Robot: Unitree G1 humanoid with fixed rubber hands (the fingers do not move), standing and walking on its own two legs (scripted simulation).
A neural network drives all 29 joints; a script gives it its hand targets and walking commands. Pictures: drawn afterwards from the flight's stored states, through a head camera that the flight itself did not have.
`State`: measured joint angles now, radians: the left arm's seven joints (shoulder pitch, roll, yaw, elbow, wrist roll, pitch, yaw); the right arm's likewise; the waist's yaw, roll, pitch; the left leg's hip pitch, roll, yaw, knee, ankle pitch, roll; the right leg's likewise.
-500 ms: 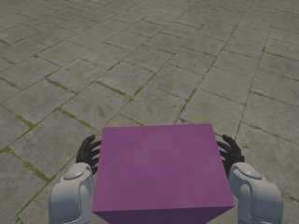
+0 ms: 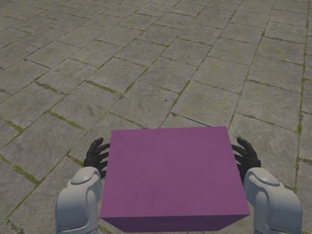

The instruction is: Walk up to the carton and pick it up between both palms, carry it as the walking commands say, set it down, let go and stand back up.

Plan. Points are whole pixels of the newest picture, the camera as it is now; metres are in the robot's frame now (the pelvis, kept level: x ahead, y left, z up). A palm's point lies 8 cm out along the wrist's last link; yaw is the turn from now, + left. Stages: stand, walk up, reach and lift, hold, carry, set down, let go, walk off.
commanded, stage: carry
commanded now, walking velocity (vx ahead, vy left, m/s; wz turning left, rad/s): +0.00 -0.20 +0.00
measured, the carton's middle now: (169, 185) +0.25 -0.01 +0.00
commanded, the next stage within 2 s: none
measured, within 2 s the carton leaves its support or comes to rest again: neither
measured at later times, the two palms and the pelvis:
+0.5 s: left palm (164, 187) +0.21 +0.01 +0.08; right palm out of the picture +0.20 -0.34 +0.07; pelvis -0.04 -0.15 +0.00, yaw +0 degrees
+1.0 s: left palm (231, 204) +0.18 -0.12 +0.08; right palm out of the picture +0.17 -0.46 +0.08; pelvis -0.08 -0.29 +0.00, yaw -1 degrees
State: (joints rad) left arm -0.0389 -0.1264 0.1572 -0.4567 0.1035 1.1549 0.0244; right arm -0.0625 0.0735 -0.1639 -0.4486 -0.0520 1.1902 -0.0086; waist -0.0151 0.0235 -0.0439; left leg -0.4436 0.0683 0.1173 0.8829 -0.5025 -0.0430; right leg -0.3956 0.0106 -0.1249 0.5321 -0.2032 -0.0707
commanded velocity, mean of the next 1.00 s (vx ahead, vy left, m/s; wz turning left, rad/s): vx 0.00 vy -0.20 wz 0.00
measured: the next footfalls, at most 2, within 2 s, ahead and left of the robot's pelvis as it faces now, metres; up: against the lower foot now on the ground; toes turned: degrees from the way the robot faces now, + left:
left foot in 0.06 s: +0.02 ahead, +0.08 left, +0.00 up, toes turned +9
right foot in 0.36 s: +0.04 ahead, -0.26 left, +0.00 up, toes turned -6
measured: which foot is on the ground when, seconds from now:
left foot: up 0.00-0.04, down 0.06-0.38, up 0.40-0.64, down 0.66-0.98, up 1.00-1.00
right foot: down 0.00-0.08, up 0.10-0.34, down 0.36-0.68, up 0.70-0.94, down 0.96-1.00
